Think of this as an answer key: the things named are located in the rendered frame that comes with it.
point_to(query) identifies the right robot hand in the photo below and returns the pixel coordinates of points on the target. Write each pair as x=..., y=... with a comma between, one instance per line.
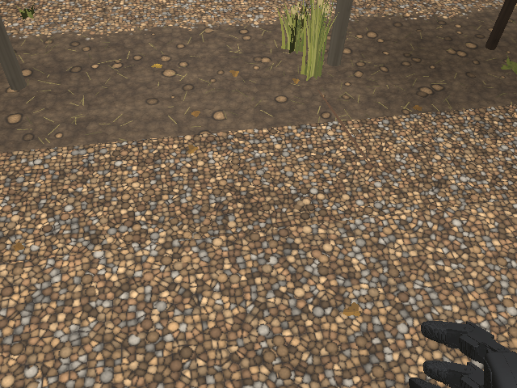
x=500, y=365

